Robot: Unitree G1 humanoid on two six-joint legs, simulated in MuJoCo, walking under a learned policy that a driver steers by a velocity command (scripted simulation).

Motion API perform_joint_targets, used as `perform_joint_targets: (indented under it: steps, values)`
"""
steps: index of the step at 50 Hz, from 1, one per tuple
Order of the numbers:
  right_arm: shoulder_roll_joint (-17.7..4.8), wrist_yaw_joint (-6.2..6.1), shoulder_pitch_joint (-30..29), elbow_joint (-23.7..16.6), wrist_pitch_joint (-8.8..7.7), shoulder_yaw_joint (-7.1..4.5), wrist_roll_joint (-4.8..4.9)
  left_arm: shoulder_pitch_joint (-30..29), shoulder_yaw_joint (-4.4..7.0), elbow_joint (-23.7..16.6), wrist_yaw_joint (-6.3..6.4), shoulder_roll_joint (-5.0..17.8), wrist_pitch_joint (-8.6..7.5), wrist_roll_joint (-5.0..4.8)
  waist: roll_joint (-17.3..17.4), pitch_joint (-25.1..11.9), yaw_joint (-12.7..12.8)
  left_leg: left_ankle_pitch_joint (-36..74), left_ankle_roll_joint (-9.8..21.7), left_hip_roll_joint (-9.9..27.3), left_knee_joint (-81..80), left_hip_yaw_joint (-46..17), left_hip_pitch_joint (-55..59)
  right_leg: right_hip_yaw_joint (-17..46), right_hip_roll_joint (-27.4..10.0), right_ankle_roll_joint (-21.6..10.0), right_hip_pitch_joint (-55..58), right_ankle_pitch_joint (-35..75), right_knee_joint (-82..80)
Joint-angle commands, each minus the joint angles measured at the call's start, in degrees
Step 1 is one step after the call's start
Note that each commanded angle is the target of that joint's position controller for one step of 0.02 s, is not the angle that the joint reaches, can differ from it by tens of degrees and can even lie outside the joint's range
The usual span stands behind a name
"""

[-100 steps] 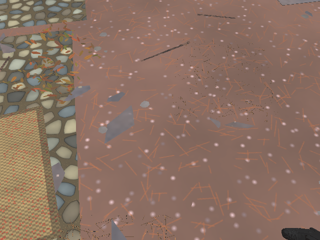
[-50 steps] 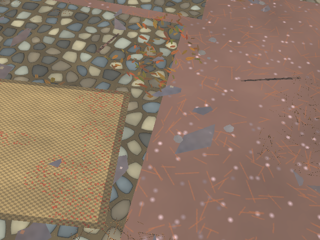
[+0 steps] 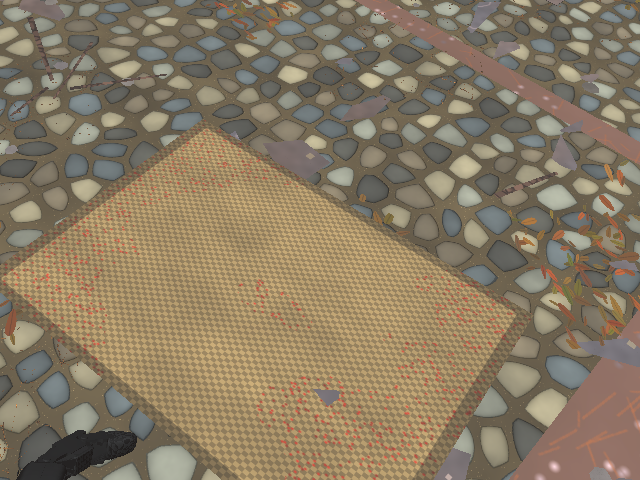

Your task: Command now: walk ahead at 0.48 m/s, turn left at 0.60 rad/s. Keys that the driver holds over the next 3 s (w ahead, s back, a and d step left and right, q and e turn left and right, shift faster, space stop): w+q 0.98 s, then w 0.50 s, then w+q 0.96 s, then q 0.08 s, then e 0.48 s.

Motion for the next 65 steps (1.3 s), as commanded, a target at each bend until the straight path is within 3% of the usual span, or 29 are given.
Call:
perform_joint_targets:
  steps: [1, 5, 7, 8, 9, 10, 11, 12, 14, 18, 29, 31, 33, 34, 35, 36, 37, 38, 40, 43, 48, 54, 57, 58, 59, 60, 61, 63, 65]
  values:
    - [-10.71, -0.75, 1.60, -1.44, -0.57, -3.32, 0.69, -9.14, 0.64, -6.03, -0.76, 3.72, -1.43, -0.60, 7.41, 1.33, -0.60, 14.95, 6.54, 12.69, -4.11, -10.24, -4.08, -1.14, 3.02, -0.76, 5.29, 4.31, -6.74]
    - [-10.71, -1.39, 1.38, -0.14, 0.60, -3.81, 0.49, -6.62, 1.65, -5.69, -0.90, 5.84, -2.05, -0.68, 9.49, 0.64, 1.37, 21.51, 4.99, 14.96, 1.58, -14.28, 1.59, -0.26, 3.27, -3.26, 10.02, -2.68, -9.53]
    - [-9.43, -1.00, -0.54, -0.97, 1.02, -3.34, 0.06, 4.09, 3.36, -3.52, -0.06, 8.72, -2.35, -0.37, 9.96, -6.80, 6.94, 34.14, 2.51, 10.78, 13.79, -12.26, 0.02, -2.35, 3.42, -6.37, 26.70, -3.76, -11.29]
    - [-6.86, -0.70, -1.61, -2.81, 1.07, -2.20, -0.89, 13.91, 4.05, -2.77, 0.52, 11.39, -2.23, 0.57, 6.49, -16.71, 11.14, 25.42, 0.62, 7.25, 28.97, -10.15, -8.78, 5.57, -4.99, -10.09, 44.84, -6.15, -8.04]
    - [-0.63, -0.34, 9.10, -3.00, 0.58, -0.43, 0.19, 18.83, 4.81, -0.84, 0.39, 14.68, -1.51, 0.64, -12.91, -27.02, 6.71, -14.95, -3.96, -1.89, 50.38, -4.84, -31.07, 32.87, -20.29, -20.11, 68.03, -15.58, -10.63]
    - [-6.21, -0.53, 8.90, -2.08, 0.34, -1.10, 1.46, 18.86, 3.82, -1.04, 0.14, 9.68, -1.19, -0.63, -11.58, -25.70, 7.77, -17.10, -4.52, 1.91, 58.51, -5.66, -37.83, 42.17, -21.80, -19.36, 65.69, -29.49, -17.05]
    - [-10.40, -0.54, 1.16, -2.81, 0.43, -2.35, 1.69, 15.33, 2.85, -1.71, 0.64, 6.11, -0.82, -0.72, -5.57, -15.51, 9.26, -11.82, -4.78, 4.60, 59.41, -4.04, -39.95, 32.22, -18.83, -16.44, 56.68, -30.97, -19.18]
    - [-10.84, -0.73, -3.38, -3.95, 0.58, -2.51, 0.95, 11.83, 2.42, -1.65, 0.88, 5.28, -0.36, -0.21, -1.01, -8.97, 8.32, -7.42, -4.92, 6.96, 57.50, -1.36, -38.41, 24.04, -16.52, -14.66, 47.37, -23.91, -20.22]
    - [-8.75, -0.21, -5.52, -4.98, 0.77, -2.67, 0.16, 9.49, 1.88, -0.53, 1.09, 3.78, -0.46, 0.71, -1.88, -3.34, 5.43, -3.63, -4.60, 10.17, 53.08, -0.99, -33.65, 14.30, -12.74, -13.75, 35.53, -13.60, -23.28]
    - [-4.27, 0.23, -6.83, -6.07, 2.07, -1.71, 0.37, 9.11, 2.52, 1.76, 1.12, 4.82, -1.55, -0.41, -2.24, -0.20, 4.06, -1.70, -4.82, 12.07, 46.09, 0.94, -33.94, 4.88, -12.45, -15.10, 30.58, -7.71, -28.44]
    - [-3.77, 3.78, -22.45, -11.13, 0.76, -1.01, 0.30, 14.25, 3.91, 5.82, 1.47, 10.95, 0.93, -1.86, -0.07, 3.18, 8.31, 13.44, -2.07, 9.30, 18.77, 8.73, -32.51, -12.21, -12.62, -11.03, 41.45, 6.92, -26.14]
    - [-5.84, 3.95, -20.13, -11.45, 1.11, -2.11, -0.09, 14.20, 4.42, 5.83, 1.83, 12.80, 1.79, -2.41, -1.87, 0.42, 5.75, 7.22, 0.22, 5.74, 17.79, 11.79, -27.05, -14.32, -12.89, -9.84, 44.31, 25.41, -18.70]
    - [-10.43, 3.30, -5.77, -8.06, 1.67, -4.96, 0.04, 13.27, 4.19, 5.32, 2.31, 12.60, 2.63, -2.81, -1.19, -7.55, -2.71, 8.26, 3.98, 0.90, 13.72, 13.58, -6.95, -17.26, -10.65, -7.42, 39.04, 33.65, 1.30]
    - [-14.97, 2.10, 3.63, -5.87, 2.41, -6.81, 0.49, 14.68, 2.86, 4.33, 2.50, 9.48, 2.39, -1.07, 5.25, -12.88, -6.13, 8.26, 7.27, 7.21, 13.14, 2.16, 10.85, -17.20, -8.28, -4.89, 24.52, 14.03, 19.15]
    - [-20.99, 2.00, 0.25, -6.93, 1.64, -7.20, 0.87, 19.73, 0.17, 0.55, 1.60, 1.70, 0.92, 0.73, 19.45, -18.89, 2.04, -4.38, 18.57, 21.50, 6.67, -31.96, 27.09, -10.54, 3.65, -1.78, -0.25, -36.85, 38.42]
    - [-14.95, 2.44, 1.64, -8.47, 0.59, -5.59, 0.49, 12.63, 1.03, 0.13, 0.94, 7.32, -0.96, -1.29, 11.56, -22.94, -3.16, -10.89, 18.40, 23.33, -0.70, -39.61, 27.86, 0.80, 3.02, -2.56, -5.99, -36.42, 42.86]
    - [-12.28, 2.63, -0.28, -7.64, -0.34, -4.63, -0.12, 7.58, 1.60, -1.60, 0.63, 9.49, -1.96, -3.08, 9.03, -14.20, -3.28, -5.76, 15.55, 21.79, -1.86, -31.42, 21.49, 0.61, 0.77, -3.67, -9.27, -30.48, 40.92]
    - [-11.09, 2.60, -3.45, -7.59, -0.76, -4.20, -0.05, 7.34, 1.20, -1.49, 0.98, 8.35, -2.48, -2.35, 4.30, -9.86, -0.52, 1.07, 13.84, 19.43, -1.57, -25.12, 13.45, 0.66, -1.61, -3.90, -6.59, -25.80, 35.90]
    - [-8.57, 2.13, -8.97, -8.73, -0.85, -3.20, -0.97, 8.75, 1.59, -0.59, 1.23, 8.58, -1.99, -0.31, 4.76, -6.04, 3.66, 13.10, 12.46, 15.86, -2.97, -17.08, 1.65, 1.05, -4.00, -2.78, 0.82, -21.54, 28.99]
    - [-9.11, 1.21, -9.39, -7.85, -1.15, -3.25, -0.75, 9.07, 1.19, -0.32, 1.14, 6.60, -0.42, 0.50, 4.59, -4.37, 4.98, 21.12, 12.95, 14.15, -4.81, -12.37, -5.94, -0.74, -3.41, -0.02, 4.09, -18.80, 22.36]
    - [-11.01, -0.18, -5.80, -5.25, -0.58, -3.83, -0.17, -1.96, -0.32, -3.03, 0.67, 3.24, -0.25, 0.27, 6.09, -1.15, 1.10, 14.50, 8.85, 9.26, -4.33, -6.88, -11.95, -1.84, 0.67, 1.66, 8.81, -0.63, 0.83]
    - [-9.52, -0.27, -1.51, -1.61, -0.26, -3.43, 0.04, -3.72, 0.76, -3.72, -0.55, 6.07, -1.32, -0.62, 8.69, -0.74, 0.38, 9.86, 6.60, 14.01, 1.49, -12.74, -4.14, -0.15, 1.07, -1.76, 12.01, -1.36, -7.07]
    - [-7.29, 0.09, -2.06, -1.34, 0.27, -2.67, -0.50, 6.63, 2.48, -1.40, -0.02, 8.66, -1.77, 0.02, 8.61, -5.54, 5.78, 21.93, 3.58, 10.37, 14.10, -10.60, -3.51, -2.16, 1.09, -6.24, 26.48, -5.55, -9.67]
    - [-4.56, 0.07, 0.22, -2.25, 0.25, -1.48, -1.48, 14.87, 3.22, -0.79, 0.22, 11.90, -1.89, 0.76, 1.62, -14.62, 8.07, 12.37, 1.19, 6.42, 30.48, -7.09, -11.43, 8.06, -8.22, -10.52, 42.11, -4.66, -7.44]
    - [-1.38, 0.13, 8.38, -2.18, -0.44, -0.50, 0.57, 20.39, 4.55, 2.18, -0.28, 15.73, -1.11, 0.50, -17.12, -20.92, 5.72, -15.34, -3.40, -1.92, 49.77, -1.34, -31.08, 35.95, -19.06, -20.25, 58.35, -20.67, -15.83]
    - [-6.96, -0.08, 5.34, -1.32, -0.69, -1.37, 1.20, 20.62, 3.29, 2.13, -0.70, 10.28, -1.01, -1.31, -9.98, -16.68, 7.75, -16.45, -3.57, 0.92, 56.07, -4.94, -38.67, 42.45, -19.40, -19.28, 56.67, -36.45, -20.88]
    - [-9.72, -0.12, -2.47, -2.57, -0.72, -2.18, 1.16, 17.27, 2.43, 1.65, -0.43, 7.45, -0.80, -1.25, -4.33, -8.90, 8.89, -11.36, -3.25, 3.25, 56.82, -3.80, -40.79, 34.01, -17.37, -16.76, 49.75, -35.51, -21.74]
    - [-8.30, -0.11, -8.75, -4.35, -1.08, -1.95, -0.64, 12.48, 1.54, 1.37, -0.14, 5.66, -0.30, -0.07, -0.09, -2.16, 6.72, -4.54, -3.29, 7.48, 51.34, -0.30, -38.44, 22.24, -12.78, -15.65, 37.86, -22.44, -23.11]
    - [-6.19, 0.33, -7.39, -3.81, -1.21, -1.73, -0.60, 11.92, 0.96, 1.70, 0.17, 4.17, -0.57, 0.32, -2.97, -2.44, 4.75, -1.41, -3.49, 9.53, 46.50, 0.83, -33.61, 16.07, -9.58, -14.96, 34.05, -14.04, -25.08]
